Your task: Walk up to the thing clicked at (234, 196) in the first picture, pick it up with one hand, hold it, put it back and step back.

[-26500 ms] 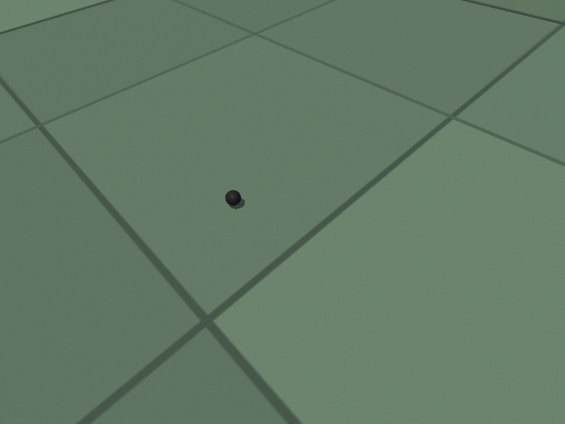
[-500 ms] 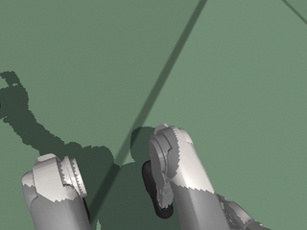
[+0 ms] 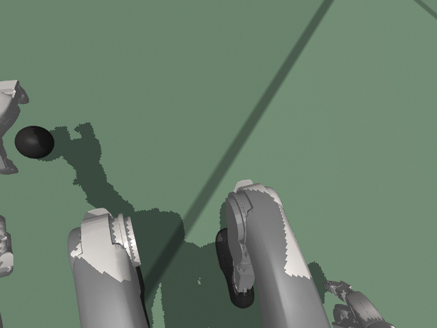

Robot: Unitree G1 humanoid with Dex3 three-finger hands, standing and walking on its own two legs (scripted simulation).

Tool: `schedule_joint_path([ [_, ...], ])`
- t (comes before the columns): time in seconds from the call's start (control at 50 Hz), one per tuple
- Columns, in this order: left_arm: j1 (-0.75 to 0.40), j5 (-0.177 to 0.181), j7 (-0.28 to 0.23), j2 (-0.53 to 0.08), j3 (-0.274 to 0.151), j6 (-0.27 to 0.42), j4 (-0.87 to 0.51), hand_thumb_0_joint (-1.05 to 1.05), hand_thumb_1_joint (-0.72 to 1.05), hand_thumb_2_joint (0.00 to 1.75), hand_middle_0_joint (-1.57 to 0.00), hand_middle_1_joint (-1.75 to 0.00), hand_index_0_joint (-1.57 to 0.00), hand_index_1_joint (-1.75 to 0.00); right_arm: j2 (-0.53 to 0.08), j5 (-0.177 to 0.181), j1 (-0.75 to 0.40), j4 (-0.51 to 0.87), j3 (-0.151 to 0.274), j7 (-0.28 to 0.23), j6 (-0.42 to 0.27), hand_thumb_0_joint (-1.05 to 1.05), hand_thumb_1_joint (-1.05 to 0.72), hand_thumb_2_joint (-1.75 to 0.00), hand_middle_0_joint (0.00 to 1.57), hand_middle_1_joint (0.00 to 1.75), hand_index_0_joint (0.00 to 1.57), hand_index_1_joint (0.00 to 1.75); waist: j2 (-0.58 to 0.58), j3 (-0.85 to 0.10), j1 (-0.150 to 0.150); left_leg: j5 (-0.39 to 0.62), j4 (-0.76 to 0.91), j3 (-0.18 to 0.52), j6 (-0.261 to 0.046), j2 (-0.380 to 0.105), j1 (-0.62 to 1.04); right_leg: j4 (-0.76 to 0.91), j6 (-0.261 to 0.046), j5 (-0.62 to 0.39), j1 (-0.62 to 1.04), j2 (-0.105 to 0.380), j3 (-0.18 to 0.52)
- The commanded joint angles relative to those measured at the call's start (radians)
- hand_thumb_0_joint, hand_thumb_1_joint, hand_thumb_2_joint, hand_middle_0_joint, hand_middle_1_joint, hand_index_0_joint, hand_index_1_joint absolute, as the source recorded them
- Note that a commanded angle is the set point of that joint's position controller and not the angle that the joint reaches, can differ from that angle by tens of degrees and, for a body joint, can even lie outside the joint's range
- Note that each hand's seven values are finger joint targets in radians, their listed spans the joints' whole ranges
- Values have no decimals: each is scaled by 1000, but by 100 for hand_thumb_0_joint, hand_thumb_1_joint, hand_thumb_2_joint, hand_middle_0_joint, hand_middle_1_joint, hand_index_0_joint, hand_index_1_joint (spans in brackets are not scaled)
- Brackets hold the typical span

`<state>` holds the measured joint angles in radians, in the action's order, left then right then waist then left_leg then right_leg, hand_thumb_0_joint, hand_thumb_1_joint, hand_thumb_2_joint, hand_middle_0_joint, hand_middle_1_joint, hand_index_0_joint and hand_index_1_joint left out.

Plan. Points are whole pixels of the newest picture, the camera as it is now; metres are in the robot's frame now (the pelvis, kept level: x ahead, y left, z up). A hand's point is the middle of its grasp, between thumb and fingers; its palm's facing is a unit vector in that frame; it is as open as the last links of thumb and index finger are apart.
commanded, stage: withdraw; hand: left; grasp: from above
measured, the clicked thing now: (35, 142) +0.51 +0.33 -0.31
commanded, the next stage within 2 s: home in 0.12 s
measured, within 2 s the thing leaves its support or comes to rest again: neither
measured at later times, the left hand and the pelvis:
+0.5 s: hand out of the picture +0.49 +0.33 -0.11, palm faces -0.38 -0.18 -0.91, open 12.3 cm; pelvis +0.02 +0.01 +0.02, yaw +0 degrees
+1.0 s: hand out of the picture +0.30 +0.26 +0.10, palm faces -0.08 -0.84 -0.54, open 7.5 cm; pelvis +0.03 +0.00 +0.20, yaw +6 degrees
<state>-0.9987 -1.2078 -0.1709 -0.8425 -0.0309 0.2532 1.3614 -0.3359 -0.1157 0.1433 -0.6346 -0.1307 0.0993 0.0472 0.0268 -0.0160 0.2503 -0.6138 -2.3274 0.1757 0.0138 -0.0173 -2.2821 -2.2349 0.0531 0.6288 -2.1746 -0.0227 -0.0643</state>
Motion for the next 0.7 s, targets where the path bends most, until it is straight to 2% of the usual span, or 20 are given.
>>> schedule_joint_path([
  [0.0, -419, -51, -124, -329, -68, 35, -87, 0, -52, 100, -7, -100, -7, -100, -215, -23, 159, 5, 46, -10, -15, 0, -89, -90, 20, 30, 20, 30, -372, -611, 35, 4, 205, -102, -29, 12, 475, 178, -96, -45, 217, -31, -87],
  [0.1, -516, -77, -191, -375, -100, 25, -115, 0, -51, 99, -7, -100, -8, -99, -235, -44, 192, 0, 55, -6, -29, 0, -90, -90, 20, 30, 20, 30, -462, -718, 47, 46, 183, -100, -23, 9, 548, 143, -92, -104, 208, -25, -109],
  [0.12, -497, -79, -195, -367, -98, 13, -98, 0, -52, 98, -8, -100, -8, -99, -238, -43, 204, -2, 61, -5, -35, 0, -90, -90, 20, 30, 20, 30, -473, -705, 51, 50, 182, -99, -21, 6, 561, 135, -93, -110, 195, -22, -114],
  [0.14, -511, -75, -201, -377, -109, 4, -143, 0, -51, 98, -8, -100, -9, -99, -239, -42, 207, 2, 64, -4, -36, 0, -90, -90, 20, 30, 20, 30, -497, -746, 37, 62, 192, -96, -19, 7, 579, 130, -92, -125, 193, -21, -120],
  [0.18, -460, -65, -195, -353, -112, -23, -148, 0, -50, 97, -9, -99, -9, -98, -243, -36, 221, -2, 84, 0, -45, 0, -90, -90, 20, 30, 20, 30, -515, -776, 26, 79, 204, -96, -16, 9, 610, 128, -91, -139, 188, -14, -122],
  [0.2, -423, -60, -187, -329, -97, -38, -139, 0, -42, 91, -17, -91, -17, -90, -241, -33, 224, -6, 87, 2, -43, 0, -88, -89, 20, 30, 20, 30, -527, -785, 20, 86, 217, -92, -13, 7, 616, 125, -94, -147, 192, -14, -124],
  [0.22, -400, -43, -177, -308, -95, -53, -146, 0, -47, 95, -10, -98, -11, -96, -240, -27, 230, -4, 95, 4, -41, 0, -89, -89, 20, 30, 20, 30, -509, -794, 13, 89, 227, -89, -15, 9, 614, 129, -95, -149, 187, -13, -126],
  [0.26, -380, -26, -153, -291, -86, -82, -185, 0, -31, 92, -25, -82, -22, -80, -233, -16, 257, -3, 107, 6, -36, 0, -88, -89, 20, 30, 20, 30, -494, -817, 13, 133, 233, -91, -18, 9, 630, 142, -93, -185, 218, -12, -120],
  [0.3, -343, 4, -121, -311, -105, -110, -221, 0, -16, 96, -25, -68, -23, -71, -223, 0, 270, 3, 118, 9, -28, 0, -88, -89, 20, 30, 20, 30, -456, -860, -7, 181, 239, -98, -26, 12, 642, 163, -90, -218, 268, -16, -109],
  [0.34, -278, 60, -87, -294, -128, -135, -274, 0, -8, 89, -23, -60, -21, -62, -217, 10, 287, 6, 133, 12, -19, 0, -89, -90, 20, 30, 20, 30, -429, -865, -36, 211, 260, -106, -30, 14, 647, 190, -87, -236, 315, -12, -98],
  [0.38, -203, 118, -41, -246, -123, -150, -335, 0, 8, 83, -21, -50, -20, -51, -204, 24, 285, 19, 149, 13, -11, 0, -89, -90, 20, 30, 20, 30, -408, -890, -60, 209, 296, -104, -30, 13, 668, 215, -90, -222, 348, -14, -90],
  [0.44, -73, 217, 30, -210, -155, -174, -505, 0, 31, 77, -19, -38, -18, -38, -198, 52, 283, 39, 186, 14, 1, 0, -90, -90, 20, 30, 20, 30, -402, -935, -114, 246, 360, -102, -28, 15, 739, 259, -92, -235, 402, -6, -70],
  [0.46, -22, 255, 52, -197, -156, -188, -558, 0, 39, 78, -19, -35, -18, -35, -192, 58, 270, 51, 190, 11, 6, 0, -90, -90, 20, 30, 20, 30, -372, -953, -121, 253, 372, -102, -32, 11, 761, 283, -90, -239, 428, -10, -65],
  [0.52, 129, 400, 109, -61, -126, -228, -675, 0, 63, 83, -19, -32, -19, -32, -168, 78, 219, 61, 189, 0, 12, 0, -90, -90, 20, 30, 20, 30, -273, -823, -109, 187, 439, -90, -43, 11, 705, 353, -82, -214, 455, -12, -56],
  [0.54, 167, 442, 124, -43, -136, -238, -716, 0, 71, 84, -19, -31, -19, -31, -173, 82, 215, 65, 197, -8, 11, 0, -90, -90, 20, 30, 20, 30, -230, -795, -113, 159, 452, -88, -45, 12, 704, 382, -85, -194, 457, -9, -52],
  [0.58, 231, 514, 152, -7, -123, -253, -811, 0, 87, 89, -20, -30, -20, -30, -156, 93, 191, 78, 201, -17, 7, 0, -90, -90, 20, 30, 20, 30, -206, -785, -118, 146, 495, -88, -48, 7, 726, 429, -81, -194, 519, -6, -39],
  [0.62, 286, 573, 164, 14, -119, -267, -921, 0, 90, 90, -20, -30, -20, -30, -141, 102, 168, 99, 213, -27, 0, 0, -90, -90, 20, 30, 20, 30, -196, -814, -134, 120, 535, -98, -50, 1, 767, 478, -76, -179, 585, -6, -29],
  [0.64, 320, 609, 168, 57, -99, -273, -966, 0, 90, 90, -20, -30, -20, -30, -133, 107, 159, 112, 216, -33, -5, 0, -90, -90, 20, 30, 20, 30, -192, -802, -130, 94, 566, -96, -49, -1, 782, 503, -75, -162, 601, -2, -28],
  [0.66, 334, 642, 166, 56, -114, -277, -1034, 0, 90, 90, -20, -30, -20, -30, -133, 111, 146, 120, 218, -41, -11, 0, -90, -90, 20, 30, 20, 30, -206, -799, -143, 62, 602, -90, -47, -4, 811, 524, -75, -140, 617, 0, -27],
  [0.68, 400, 668, 163, 79, -110, -289, -1007, 0, 90, 90, -20, -30, -20, -30, -126, 115, 130, 123, 217, -49, -18, 0, -90, -90, 20, 30, 20, 30, -190, -754, -145, 40, 632, -87, -45, -8, 824, 547, -73, -123, 626, -1, -27],
])
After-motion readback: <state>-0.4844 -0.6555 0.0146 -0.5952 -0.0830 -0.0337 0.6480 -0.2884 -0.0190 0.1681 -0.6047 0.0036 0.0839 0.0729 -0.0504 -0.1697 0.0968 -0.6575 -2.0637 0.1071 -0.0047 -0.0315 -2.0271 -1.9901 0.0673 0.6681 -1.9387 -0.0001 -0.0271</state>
